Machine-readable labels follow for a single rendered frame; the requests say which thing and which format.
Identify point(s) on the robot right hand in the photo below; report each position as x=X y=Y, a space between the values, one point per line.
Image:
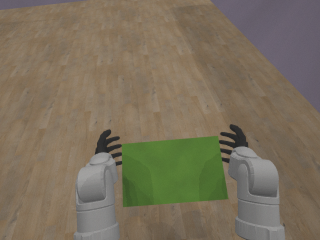
x=239 y=138

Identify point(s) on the robot left hand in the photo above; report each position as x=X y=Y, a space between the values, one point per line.
x=103 y=142

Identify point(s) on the carton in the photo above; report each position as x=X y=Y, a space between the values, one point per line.
x=172 y=171

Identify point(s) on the left robot forearm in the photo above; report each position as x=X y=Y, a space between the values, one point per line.
x=95 y=199

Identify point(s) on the right robot forearm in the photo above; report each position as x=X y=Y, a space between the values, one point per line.
x=258 y=196

